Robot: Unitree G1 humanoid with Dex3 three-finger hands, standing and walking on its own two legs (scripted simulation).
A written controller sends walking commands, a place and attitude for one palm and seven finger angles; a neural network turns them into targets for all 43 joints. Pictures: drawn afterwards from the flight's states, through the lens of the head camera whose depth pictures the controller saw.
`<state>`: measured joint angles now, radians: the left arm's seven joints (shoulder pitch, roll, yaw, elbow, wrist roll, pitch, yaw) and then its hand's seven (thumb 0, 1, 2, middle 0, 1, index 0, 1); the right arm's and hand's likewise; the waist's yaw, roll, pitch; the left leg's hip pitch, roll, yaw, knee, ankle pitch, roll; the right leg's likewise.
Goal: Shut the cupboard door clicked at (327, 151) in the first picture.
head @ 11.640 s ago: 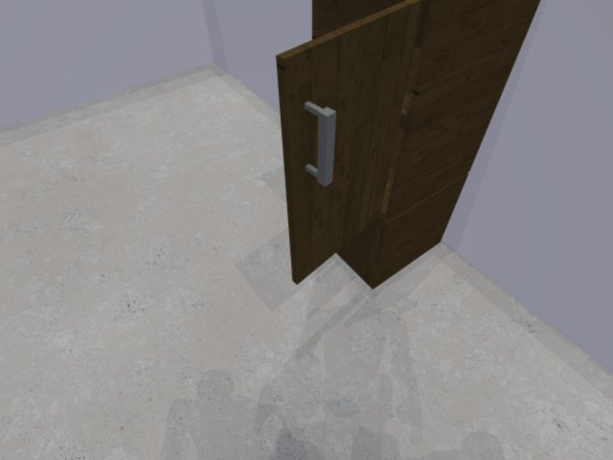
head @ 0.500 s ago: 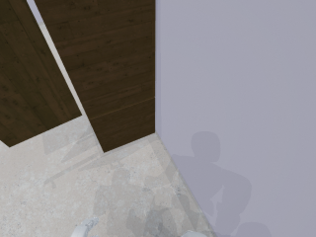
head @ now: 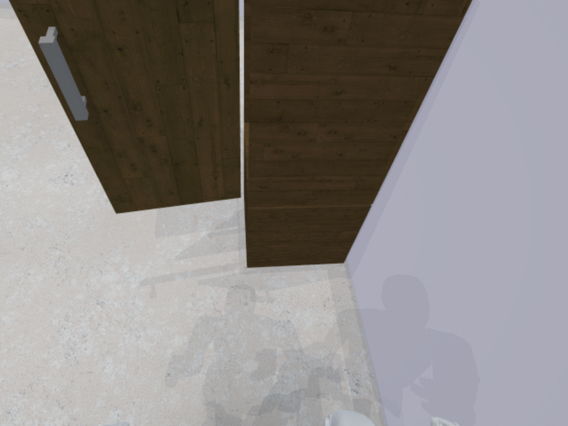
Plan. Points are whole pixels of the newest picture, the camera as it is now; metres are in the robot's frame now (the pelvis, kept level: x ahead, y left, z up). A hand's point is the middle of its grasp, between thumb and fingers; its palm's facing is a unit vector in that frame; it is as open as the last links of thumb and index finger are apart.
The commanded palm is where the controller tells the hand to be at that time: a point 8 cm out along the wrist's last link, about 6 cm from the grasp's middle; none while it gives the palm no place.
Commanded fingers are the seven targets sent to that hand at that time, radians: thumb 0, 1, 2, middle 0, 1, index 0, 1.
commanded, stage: turn to face it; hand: left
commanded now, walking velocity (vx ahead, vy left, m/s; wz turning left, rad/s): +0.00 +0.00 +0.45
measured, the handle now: (67, 75) +0.62 +0.44 +0.09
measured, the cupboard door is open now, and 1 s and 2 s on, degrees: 98 98 98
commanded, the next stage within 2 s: take the last steps up to it in 0.42 s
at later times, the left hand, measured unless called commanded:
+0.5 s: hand out of the picture +0.05 +0.14 -0.15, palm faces +0.23 -0.94 -0.26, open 7.4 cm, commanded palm none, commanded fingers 0.00 0.90 0.90 -0.20 -0.30 -0.20 -0.30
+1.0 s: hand out of the picture +0.05 +0.19 -0.16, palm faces +0.32 -0.93 -0.20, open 7.4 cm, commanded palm none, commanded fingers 0.00 0.90 0.90 -0.20 -0.30 -0.20 -0.30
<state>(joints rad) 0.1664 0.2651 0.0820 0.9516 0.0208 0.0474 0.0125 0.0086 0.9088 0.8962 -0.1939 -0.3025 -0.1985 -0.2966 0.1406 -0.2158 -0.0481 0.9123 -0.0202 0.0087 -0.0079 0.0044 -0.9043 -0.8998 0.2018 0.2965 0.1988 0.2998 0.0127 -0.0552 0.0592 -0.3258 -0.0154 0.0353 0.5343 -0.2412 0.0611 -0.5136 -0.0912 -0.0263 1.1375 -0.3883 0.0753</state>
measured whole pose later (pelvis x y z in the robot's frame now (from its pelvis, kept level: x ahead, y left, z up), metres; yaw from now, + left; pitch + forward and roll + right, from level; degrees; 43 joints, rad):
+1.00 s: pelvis +0.07 -0.01 +0.01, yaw +17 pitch -1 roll +1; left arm 0.22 0.20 0.05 1.02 0.02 0.00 -0.02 0.01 0.91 0.90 -0.19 -0.30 -0.20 -0.30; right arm 0.32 -0.16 -0.02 1.07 -0.02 -0.03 -0.01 0.01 -0.92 -0.90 0.21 0.30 0.20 0.30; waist 0.01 -0.02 0.05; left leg -0.05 -0.04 0.05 0.33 -0.27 0.04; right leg -0.46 -0.11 -0.06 0.85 -0.31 0.00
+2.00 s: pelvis +0.23 +0.01 +0.00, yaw +17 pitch +0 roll +1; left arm 0.21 0.19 0.05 0.98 0.03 0.02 0.03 0.01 0.90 0.90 -0.19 -0.30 -0.20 -0.30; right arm 0.18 -0.24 -0.08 1.05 -0.01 0.08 -0.01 0.01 -0.91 -0.90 0.20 0.30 0.20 0.30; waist 0.00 0.03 0.04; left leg -0.43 0.03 0.02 0.91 -0.44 -0.02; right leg -0.25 -0.04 -0.05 0.57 -0.32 -0.01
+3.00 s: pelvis +0.24 +0.00 +0.00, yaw +16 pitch -1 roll +1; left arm 0.26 0.15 -0.02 1.12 0.01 -0.02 0.03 0.01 0.91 0.90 -0.20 -0.30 -0.20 -0.30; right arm 0.28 -0.16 0.03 1.11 -0.01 -0.02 -0.03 0.01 -0.91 -0.90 0.20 0.30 0.20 0.30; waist 0.00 0.01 0.04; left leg -0.12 0.00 0.06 0.41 -0.28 0.00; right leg -0.18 -0.02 -0.05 0.47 -0.28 -0.01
